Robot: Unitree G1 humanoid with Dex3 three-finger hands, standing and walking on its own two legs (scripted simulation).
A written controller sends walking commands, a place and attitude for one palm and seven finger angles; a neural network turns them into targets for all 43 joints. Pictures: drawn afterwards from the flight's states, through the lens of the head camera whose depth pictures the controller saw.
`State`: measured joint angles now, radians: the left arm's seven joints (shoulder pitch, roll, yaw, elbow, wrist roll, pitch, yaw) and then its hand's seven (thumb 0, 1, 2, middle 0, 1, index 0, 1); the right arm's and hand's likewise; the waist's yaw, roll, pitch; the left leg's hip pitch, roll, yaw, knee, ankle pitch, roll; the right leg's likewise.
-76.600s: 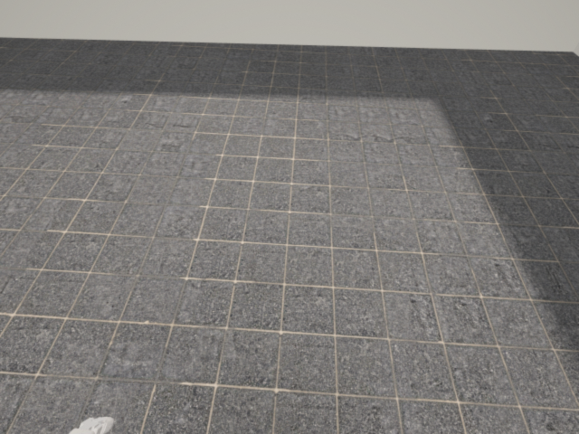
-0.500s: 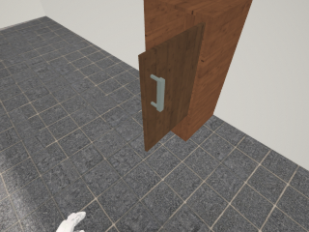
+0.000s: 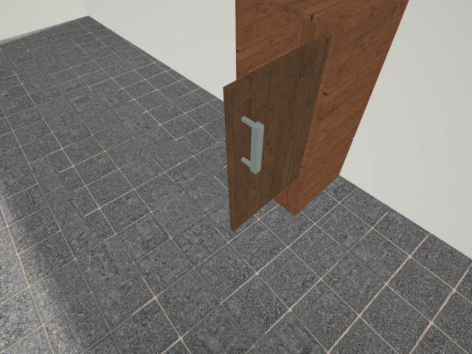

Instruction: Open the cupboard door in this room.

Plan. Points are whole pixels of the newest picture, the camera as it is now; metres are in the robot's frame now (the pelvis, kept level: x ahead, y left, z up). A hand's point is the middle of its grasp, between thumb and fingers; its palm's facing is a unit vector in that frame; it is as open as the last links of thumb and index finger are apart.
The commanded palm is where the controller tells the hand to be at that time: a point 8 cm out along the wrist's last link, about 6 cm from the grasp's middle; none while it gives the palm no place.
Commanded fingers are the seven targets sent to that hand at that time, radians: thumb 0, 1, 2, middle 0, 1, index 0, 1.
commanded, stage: let the arm hang, fingers relaxed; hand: left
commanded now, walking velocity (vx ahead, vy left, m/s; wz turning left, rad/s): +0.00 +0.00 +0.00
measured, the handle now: (250, 145) +0.60 +0.01 -0.03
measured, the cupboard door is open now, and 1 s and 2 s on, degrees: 91 91 91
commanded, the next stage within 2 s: look to check the result in 0.36 s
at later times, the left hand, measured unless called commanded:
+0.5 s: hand out of the picture +0.00 +0.16 -0.17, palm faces +0.03 -0.98 -0.20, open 7.3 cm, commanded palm none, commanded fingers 0.00 0.90 0.90 -0.20 -0.30 -0.20 -0.30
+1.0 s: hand out of the picture +0.02 +0.15 -0.18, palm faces +0.03 -0.98 -0.19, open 7.3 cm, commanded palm none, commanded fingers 0.00 0.90 0.90 -0.20 -0.30 -0.20 -0.30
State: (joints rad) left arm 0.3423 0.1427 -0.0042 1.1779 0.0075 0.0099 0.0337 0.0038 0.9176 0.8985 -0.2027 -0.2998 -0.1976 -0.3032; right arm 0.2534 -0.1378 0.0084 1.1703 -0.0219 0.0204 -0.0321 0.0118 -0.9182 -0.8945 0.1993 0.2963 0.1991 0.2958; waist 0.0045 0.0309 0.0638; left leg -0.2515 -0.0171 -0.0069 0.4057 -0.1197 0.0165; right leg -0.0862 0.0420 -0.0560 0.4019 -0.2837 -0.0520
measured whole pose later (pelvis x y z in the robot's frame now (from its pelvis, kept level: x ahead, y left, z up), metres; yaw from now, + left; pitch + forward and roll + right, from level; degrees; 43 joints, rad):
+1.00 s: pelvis +0.03 -0.01 +0.00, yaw +0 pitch -1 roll +1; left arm 0.29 0.14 0.00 1.14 0.01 -0.01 0.04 0.00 0.91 0.90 -0.20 -0.30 -0.20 -0.30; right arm 0.22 -0.16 0.00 1.16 -0.02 0.00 -0.04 0.00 -0.91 -0.89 0.20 0.30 0.20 0.30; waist 0.00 0.00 0.06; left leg -0.21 -0.01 0.00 0.40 -0.17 0.00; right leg -0.03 0.05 -0.05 0.36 -0.31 -0.07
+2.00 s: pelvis +0.04 -0.01 +0.00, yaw -1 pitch -1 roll +1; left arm 0.27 0.17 0.00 1.14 0.01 -0.01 0.04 0.00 0.91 0.90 -0.20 -0.30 -0.20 -0.30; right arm 0.20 -0.18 0.01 1.17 -0.02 0.00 -0.04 0.00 -0.91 -0.89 0.20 0.30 0.20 0.30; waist 0.00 0.00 0.06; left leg -0.19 -0.01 0.01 0.38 -0.17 0.00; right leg -0.01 0.05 -0.03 0.34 -0.31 -0.06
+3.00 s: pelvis +0.04 -0.02 +0.00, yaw -1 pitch -2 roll +1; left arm 0.29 0.16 0.00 1.14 0.01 -0.01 0.04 0.00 0.91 0.90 -0.20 -0.30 -0.20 -0.30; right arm 0.22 -0.17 0.01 1.18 -0.02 0.00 -0.04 0.00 -0.91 -0.89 0.20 0.30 0.20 0.30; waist 0.00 0.00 0.06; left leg -0.18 0.00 0.01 0.38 -0.17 0.00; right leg 0.00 0.05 -0.03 0.33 -0.30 -0.07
